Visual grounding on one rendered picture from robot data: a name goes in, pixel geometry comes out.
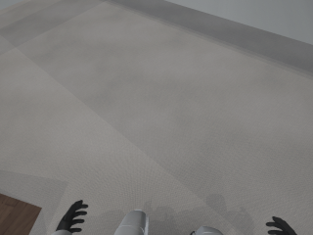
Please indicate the left robot hand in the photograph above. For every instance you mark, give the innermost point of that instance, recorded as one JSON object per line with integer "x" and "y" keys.
{"x": 68, "y": 219}

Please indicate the robot left thigh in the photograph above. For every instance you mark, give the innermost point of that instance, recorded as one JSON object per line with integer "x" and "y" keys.
{"x": 134, "y": 223}

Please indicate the pedestal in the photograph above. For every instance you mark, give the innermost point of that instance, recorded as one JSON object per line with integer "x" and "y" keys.
{"x": 16, "y": 217}

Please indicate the right robot hand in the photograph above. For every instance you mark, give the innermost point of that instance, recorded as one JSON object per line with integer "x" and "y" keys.
{"x": 281, "y": 224}

